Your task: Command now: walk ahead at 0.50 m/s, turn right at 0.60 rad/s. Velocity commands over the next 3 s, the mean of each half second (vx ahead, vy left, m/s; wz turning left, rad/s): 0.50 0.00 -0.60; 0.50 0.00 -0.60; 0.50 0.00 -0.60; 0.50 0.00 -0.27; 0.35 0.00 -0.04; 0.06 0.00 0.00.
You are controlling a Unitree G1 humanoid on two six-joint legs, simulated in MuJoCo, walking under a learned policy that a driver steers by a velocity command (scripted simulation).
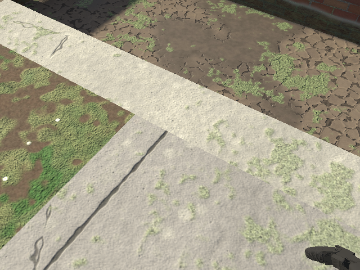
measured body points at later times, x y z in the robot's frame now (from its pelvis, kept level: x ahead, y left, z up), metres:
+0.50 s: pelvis +0.25 -0.05 +0.00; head +0.29 -0.07 +0.45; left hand +0.54 +0.10 -0.08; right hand +0.15 -0.30 -0.14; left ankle +0.11 +0.11 -0.71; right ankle +0.33 -0.14 -0.72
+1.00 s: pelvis +0.51 -0.15 +0.00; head +0.54 -0.16 +0.45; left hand +0.64 +0.11 -0.12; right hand +0.58 -0.46 -0.08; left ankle +0.68 -0.13 -0.72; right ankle +0.34 -0.14 -0.72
